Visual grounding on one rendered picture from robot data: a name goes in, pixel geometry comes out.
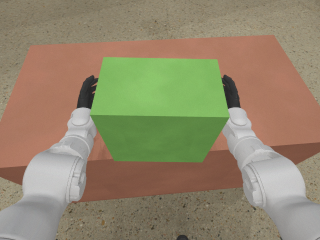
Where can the right robot hand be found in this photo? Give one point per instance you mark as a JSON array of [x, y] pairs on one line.
[[231, 92]]

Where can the left robot upper arm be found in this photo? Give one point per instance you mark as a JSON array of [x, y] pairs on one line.
[[53, 181]]

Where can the left robot hand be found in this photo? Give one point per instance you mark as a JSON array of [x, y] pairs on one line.
[[86, 96]]

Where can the left robot forearm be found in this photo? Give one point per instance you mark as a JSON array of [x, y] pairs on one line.
[[78, 140]]

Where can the right robot forearm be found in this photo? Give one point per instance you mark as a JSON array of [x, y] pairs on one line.
[[243, 143]]

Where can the pedestal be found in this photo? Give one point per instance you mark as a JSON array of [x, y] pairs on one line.
[[283, 112]]

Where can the right robot upper arm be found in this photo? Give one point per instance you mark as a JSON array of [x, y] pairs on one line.
[[276, 186]]

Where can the carton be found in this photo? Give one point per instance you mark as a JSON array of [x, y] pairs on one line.
[[159, 109]]

